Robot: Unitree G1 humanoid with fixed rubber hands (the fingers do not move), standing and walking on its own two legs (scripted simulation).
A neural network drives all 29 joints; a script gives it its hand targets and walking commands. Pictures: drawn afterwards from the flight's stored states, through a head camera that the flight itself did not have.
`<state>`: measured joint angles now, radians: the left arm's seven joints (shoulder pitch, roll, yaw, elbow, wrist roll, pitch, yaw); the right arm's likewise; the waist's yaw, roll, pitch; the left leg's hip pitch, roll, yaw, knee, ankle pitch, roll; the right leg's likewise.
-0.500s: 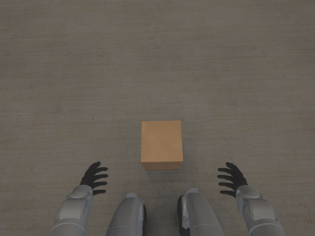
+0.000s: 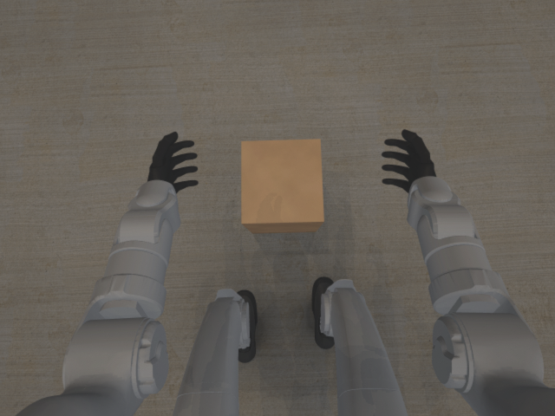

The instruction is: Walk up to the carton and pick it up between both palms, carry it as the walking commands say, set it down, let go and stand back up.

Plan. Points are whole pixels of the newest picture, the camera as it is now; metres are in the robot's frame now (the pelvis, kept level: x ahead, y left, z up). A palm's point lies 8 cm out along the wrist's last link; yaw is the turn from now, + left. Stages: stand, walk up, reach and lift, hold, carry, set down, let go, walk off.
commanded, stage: reach and lift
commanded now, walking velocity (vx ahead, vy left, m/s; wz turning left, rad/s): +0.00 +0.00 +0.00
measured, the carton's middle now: (282, 191) +0.50 +0.00 -0.54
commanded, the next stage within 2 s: none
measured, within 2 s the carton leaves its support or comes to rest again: neither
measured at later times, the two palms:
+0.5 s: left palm (172, 132) +0.52 +0.17 -0.14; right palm (399, 124) +0.51 -0.20 -0.14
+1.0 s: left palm (201, 167) +0.51 +0.17 -0.30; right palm (377, 158) +0.51 -0.20 -0.30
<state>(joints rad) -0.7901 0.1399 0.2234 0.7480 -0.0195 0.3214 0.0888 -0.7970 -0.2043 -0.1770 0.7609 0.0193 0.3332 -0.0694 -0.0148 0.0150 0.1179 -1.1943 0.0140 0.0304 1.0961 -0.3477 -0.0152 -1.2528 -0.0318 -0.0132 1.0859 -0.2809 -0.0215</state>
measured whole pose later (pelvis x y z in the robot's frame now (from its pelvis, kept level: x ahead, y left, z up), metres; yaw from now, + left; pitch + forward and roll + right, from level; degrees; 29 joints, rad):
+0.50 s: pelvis +0.03 +0.00 -0.01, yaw +1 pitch +44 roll +1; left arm -1.00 0.19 0.25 0.77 -0.01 0.09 0.04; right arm -1.00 -0.22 -0.29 0.76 0.00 0.10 -0.05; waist -0.01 0.01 0.01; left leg -1.50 0.01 0.00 1.08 -0.34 -0.01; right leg -1.54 -0.04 -0.03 1.05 -0.27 -0.02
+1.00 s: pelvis -0.02 +0.01 -0.13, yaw +1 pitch +38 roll +2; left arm -1.28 0.27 0.17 0.75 -0.10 0.16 0.17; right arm -1.32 -0.37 -0.24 0.81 0.11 0.14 -0.10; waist -0.01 0.02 0.39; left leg -1.79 0.00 0.02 1.60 -0.46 -0.01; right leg -1.84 -0.04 0.00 1.57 -0.38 -0.01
